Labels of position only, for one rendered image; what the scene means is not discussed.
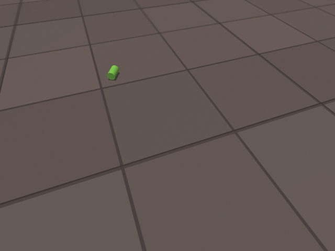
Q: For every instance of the can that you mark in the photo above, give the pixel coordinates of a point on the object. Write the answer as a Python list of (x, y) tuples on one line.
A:
[(113, 72)]

